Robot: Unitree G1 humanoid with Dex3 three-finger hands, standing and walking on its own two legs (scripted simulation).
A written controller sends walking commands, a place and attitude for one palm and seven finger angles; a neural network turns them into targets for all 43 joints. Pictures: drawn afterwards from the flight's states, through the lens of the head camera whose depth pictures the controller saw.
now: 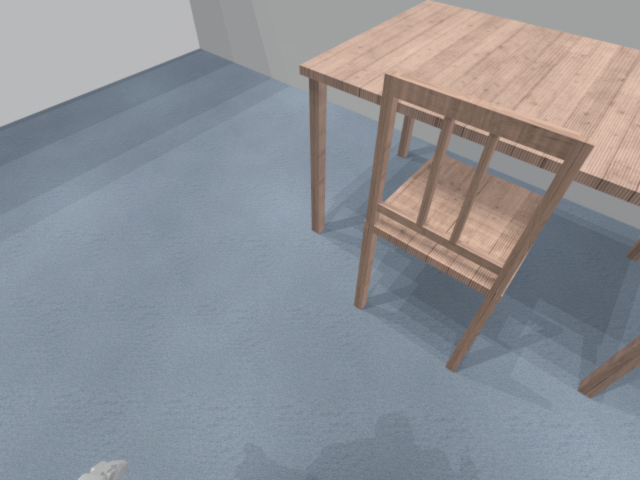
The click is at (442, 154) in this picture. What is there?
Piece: chair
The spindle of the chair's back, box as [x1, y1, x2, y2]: [416, 116, 454, 226]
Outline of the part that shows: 445,116 416,222 421,226 425,221 454,123 453,119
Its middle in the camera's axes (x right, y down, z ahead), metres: +0.26 -0.14 +0.88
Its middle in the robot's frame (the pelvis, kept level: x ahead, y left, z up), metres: +0.76 -0.22 -0.08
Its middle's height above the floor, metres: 0.69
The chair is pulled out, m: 0.00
